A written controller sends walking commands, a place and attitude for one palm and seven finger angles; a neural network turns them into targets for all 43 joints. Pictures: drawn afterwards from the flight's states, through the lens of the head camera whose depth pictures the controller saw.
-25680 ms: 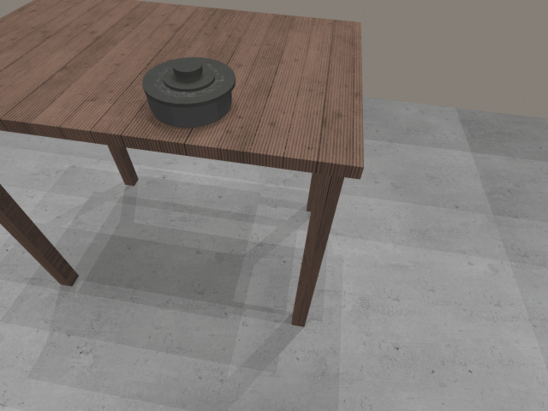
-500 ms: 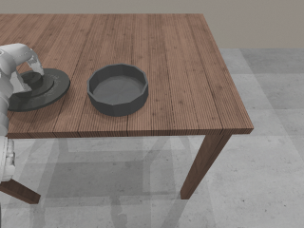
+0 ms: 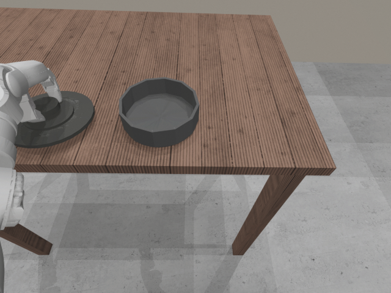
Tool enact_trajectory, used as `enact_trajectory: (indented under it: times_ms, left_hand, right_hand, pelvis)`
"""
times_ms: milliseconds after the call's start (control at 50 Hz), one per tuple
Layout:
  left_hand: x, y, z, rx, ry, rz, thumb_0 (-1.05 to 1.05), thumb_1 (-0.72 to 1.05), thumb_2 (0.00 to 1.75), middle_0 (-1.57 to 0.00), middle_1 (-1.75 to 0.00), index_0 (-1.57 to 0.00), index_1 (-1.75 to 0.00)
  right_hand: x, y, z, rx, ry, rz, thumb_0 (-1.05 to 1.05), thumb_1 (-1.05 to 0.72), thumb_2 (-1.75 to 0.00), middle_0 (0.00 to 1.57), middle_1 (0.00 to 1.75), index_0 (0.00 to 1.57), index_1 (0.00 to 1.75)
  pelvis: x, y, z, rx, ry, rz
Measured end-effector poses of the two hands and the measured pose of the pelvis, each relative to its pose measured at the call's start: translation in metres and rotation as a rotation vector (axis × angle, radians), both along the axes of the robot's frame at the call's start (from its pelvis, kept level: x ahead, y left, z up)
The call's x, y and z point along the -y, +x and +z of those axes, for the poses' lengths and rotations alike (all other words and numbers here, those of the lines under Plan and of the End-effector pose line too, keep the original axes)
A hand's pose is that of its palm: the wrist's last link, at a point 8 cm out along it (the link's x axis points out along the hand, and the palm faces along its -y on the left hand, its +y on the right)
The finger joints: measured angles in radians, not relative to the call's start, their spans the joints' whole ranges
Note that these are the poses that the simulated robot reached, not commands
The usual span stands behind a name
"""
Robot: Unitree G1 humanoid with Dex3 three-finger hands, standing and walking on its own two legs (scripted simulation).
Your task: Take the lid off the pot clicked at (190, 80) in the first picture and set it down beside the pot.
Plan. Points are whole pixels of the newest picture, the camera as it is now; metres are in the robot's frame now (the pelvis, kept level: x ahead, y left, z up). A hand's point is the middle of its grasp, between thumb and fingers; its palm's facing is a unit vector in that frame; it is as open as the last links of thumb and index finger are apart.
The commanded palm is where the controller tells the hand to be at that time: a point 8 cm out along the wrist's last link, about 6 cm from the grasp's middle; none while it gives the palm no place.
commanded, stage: open the fingers wide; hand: left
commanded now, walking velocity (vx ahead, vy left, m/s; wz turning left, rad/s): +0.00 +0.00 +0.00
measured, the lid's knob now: (45, 106) +0.46 +0.31 +0.12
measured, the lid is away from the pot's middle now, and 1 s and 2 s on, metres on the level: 0.24 0.23 0.23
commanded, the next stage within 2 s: raise the empty hand in 1.10 s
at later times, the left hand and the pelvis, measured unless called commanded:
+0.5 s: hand (36, 105) +0.44 +0.31 +0.14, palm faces -0.37 -0.04 -0.93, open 8.9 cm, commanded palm +0.45 +0.30 +0.21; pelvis +0.00 +0.00 +0.00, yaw +0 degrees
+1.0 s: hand (42, 98) +0.46 +0.30 +0.15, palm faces -0.34 -0.05 -0.94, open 10.9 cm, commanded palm +0.45 +0.30 +0.21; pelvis +0.01 +0.00 +0.00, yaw -1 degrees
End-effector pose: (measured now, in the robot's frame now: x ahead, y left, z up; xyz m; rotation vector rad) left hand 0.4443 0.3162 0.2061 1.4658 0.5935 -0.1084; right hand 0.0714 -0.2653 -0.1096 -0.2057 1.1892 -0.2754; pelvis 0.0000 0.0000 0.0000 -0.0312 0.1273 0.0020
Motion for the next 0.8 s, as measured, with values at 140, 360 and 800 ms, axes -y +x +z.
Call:
enact_trajectory:
  times_ms: [140,360,800]
  left_hand:
    - [0.003,0.0,-0.005,0.044,0.041,-0.112,0.0,0.04,1.04,-0.91,-0.94,-0.61,-0.76]
    - [0.005,-0.002,-0.007,0.067,0.032,-0.146,0.0,0.07,1.03,-0.85,-0.9,-0.6,-0.74]
    - [0.008,0.009,-0.002,0.079,0.029,-0.131,0.02,-0.07,0.97,-0.61,-0.66,-0.58,-0.63]
  right_hand:
    - [-0.001,-0.012,-0.003,-0.041,0.002,-0.032,0.01,-0.9,-0.9,0.2,0.3,0.2,0.3]
    - [-0.002,-0.017,-0.005,-0.081,0.005,-0.03,0.01,-0.9,-0.9,0.2,0.3,0.2,0.3]
    - [-0.002,-0.003,-0.002,-0.059,0.004,-0.029,0.01,-0.9,-0.9,0.2,0.3,0.2,0.3]
  pelvis:
    - [-0.001,-0.001,-0.002,-0.01,-0.002,-0.012]
    - [-0.002,-0.002,-0.002,-0.013,-0.005,-0.006]
    - [-0.002,0.003,-0.001,-0.021,-0.002,-0.011]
